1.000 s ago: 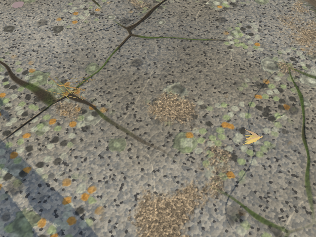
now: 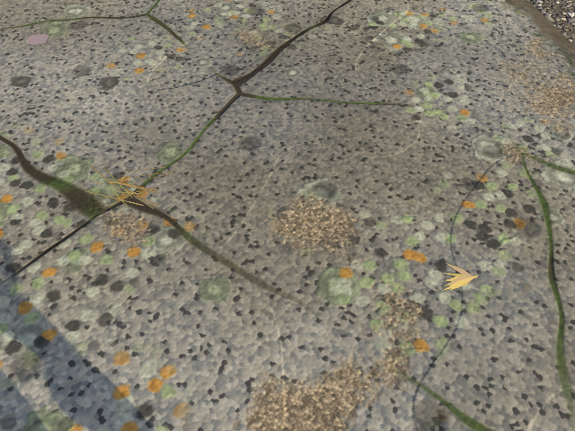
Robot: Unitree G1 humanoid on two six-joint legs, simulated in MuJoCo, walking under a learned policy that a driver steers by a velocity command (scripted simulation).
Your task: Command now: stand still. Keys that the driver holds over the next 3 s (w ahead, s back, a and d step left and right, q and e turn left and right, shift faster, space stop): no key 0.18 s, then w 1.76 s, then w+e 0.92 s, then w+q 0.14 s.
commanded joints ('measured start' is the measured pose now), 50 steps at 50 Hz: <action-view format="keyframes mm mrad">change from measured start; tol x32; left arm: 1 39 110 17 -20 0 -6 5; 23 458 214 56 48 -10 -114 -47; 50 191 58 48 -137 -32 -108 -19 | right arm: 1 8 -111 -19 -20 1 -9 -4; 50 -65 -70 -34 -67 -6 -132 72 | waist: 1 -1 0 -7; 38 31 -120 124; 44 -120 266 -432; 50 8 58 -60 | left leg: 1 -2 34 -22 -86 211 22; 19 -178 265 -399 -277 -525 208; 25 -720 65 -39 692 -132 62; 42 103 -28 114 44 233 140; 44 646 413 -670 -125 -138 371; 50 2 238 -231 -345 167 238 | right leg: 1 -26 11 -20 -65 147 -12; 20 -7 55 -31 37 -162 -166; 23 304 -349 718 -327 -215 -343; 37 149 -168 79 -399 356 -222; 42 179 -144 -1 95 945 -143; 44 -389 121 45 773 -222 -65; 50 -365 -91 104 749 -1 -115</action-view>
